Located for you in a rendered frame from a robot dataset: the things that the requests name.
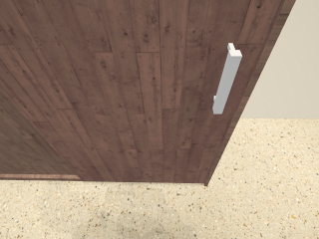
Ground wardrobe door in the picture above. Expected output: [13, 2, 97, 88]
[0, 0, 285, 184]
[0, 91, 77, 175]

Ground handle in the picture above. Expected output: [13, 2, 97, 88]
[212, 43, 242, 115]

